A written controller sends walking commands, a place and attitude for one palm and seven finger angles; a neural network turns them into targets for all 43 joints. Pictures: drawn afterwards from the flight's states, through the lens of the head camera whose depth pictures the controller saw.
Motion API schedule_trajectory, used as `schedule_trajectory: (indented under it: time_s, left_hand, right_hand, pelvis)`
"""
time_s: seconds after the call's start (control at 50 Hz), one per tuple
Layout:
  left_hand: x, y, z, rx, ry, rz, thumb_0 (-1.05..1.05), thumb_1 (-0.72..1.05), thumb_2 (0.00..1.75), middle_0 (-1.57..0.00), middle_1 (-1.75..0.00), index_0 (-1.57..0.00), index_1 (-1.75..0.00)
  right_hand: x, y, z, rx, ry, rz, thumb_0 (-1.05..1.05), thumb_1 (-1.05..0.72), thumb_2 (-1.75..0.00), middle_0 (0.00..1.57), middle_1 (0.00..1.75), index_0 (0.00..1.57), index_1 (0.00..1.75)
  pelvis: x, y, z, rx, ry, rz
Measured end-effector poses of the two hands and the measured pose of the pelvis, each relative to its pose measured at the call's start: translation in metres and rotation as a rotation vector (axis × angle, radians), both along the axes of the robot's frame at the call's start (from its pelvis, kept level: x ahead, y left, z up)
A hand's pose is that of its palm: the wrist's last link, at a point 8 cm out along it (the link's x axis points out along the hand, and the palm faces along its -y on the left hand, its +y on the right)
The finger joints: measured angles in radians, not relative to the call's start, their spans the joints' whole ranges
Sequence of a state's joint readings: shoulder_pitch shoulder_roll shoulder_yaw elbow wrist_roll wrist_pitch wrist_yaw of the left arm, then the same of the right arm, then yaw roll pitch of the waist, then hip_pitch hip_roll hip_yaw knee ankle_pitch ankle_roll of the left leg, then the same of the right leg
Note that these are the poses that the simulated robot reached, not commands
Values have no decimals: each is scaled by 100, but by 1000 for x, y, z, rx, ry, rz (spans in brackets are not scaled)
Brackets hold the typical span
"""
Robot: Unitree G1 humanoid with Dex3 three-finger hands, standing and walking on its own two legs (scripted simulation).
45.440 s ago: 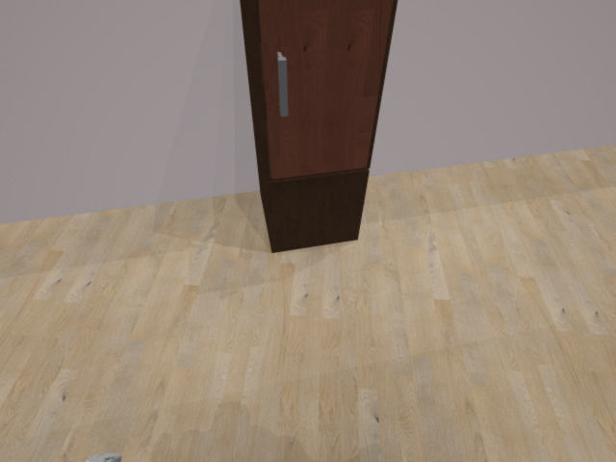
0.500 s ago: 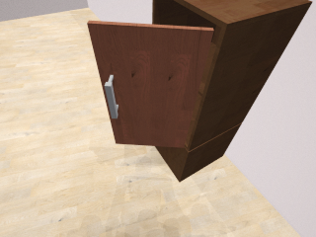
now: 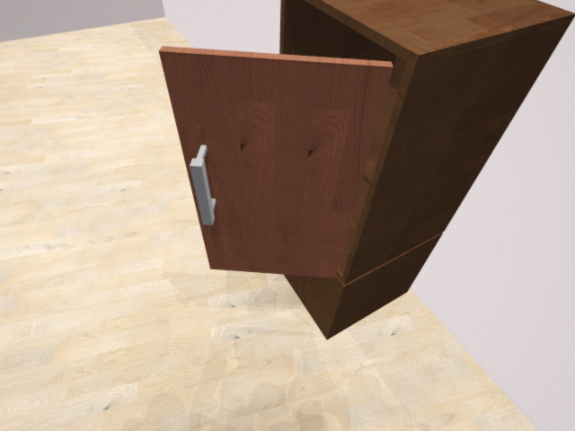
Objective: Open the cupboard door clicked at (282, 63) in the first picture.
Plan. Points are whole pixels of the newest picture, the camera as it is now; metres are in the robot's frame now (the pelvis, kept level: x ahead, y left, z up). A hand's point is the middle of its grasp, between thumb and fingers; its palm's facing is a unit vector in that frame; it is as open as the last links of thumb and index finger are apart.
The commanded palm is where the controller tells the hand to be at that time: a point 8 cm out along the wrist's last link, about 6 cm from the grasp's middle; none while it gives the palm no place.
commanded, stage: look again from close up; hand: left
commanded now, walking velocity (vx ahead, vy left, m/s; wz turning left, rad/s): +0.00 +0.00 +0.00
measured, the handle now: (205, 186) +0.53 +0.20 +0.00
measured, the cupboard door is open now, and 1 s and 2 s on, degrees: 56 56 56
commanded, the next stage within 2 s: raise the hand with hooked fingers in 1.20 s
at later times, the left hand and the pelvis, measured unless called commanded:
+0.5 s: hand out of the picture +0.00 +0.16 -0.18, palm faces +0.03 -0.98 -0.17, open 7.4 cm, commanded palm none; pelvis +0.01 -0.01 +0.00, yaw +1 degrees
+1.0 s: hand out of the picture -0.01 +0.14 -0.18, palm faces +0.06 -0.98 -0.17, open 7.4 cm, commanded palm none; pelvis +0.02 -0.02 +0.00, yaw +1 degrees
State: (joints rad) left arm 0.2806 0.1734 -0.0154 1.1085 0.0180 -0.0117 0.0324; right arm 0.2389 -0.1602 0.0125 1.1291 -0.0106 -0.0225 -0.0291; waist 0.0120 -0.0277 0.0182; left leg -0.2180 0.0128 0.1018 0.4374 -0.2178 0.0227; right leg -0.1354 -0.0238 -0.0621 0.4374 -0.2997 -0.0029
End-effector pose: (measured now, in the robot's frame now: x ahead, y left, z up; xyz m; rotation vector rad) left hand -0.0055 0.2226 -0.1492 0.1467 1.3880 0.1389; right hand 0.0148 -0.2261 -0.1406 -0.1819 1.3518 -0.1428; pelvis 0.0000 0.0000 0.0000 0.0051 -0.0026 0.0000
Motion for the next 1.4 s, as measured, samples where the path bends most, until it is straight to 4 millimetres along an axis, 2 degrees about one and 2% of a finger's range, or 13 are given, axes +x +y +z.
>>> schedule_trajectory:
  time_s: [0.22,0.76,1.32,1.36,1.4]
  left_hand:
    - [3,-4,0,-3,11,9,0,91,89,-19,-29,-20,-30]
    - [-5,-21,-1,-17,49,48,0,91,89,-19,-29,-20,-30]
    - [-11,-34,-1,-19,56,67,0,91,89,-19,-29,-20,-30]
    - [14,-25,14,14,-89,102,2,93,89,-20,-30,-20,-30]
    - [45,-3,44,109,-306,116,5,97,89,-20,-30,-21,-31]
  right_hand:
    - [2,-1,-1,2,23,3,1,-92,-90,20,30,20,30]
    - [6,-4,-3,8,57,9,1,-92,-90,20,30,20,30]
    - [6,-9,-4,10,70,14,1,-92,-90,20,30,20,30]
    - [15,-14,-1,-2,-30,17,2,-93,-90,20,30,20,30]
    - [32,-20,3,-13,-190,-4,2,-93,-90,20,30,20,30]
  pelvis:
    - [7,-2,0,2,2,5]
    - [19,-10,0,6,3,21]
    - [23,-18,0,0,2,29]
    - [19,-16,-2,0,2,19]
    - [15,-17,-5,14,11,22]
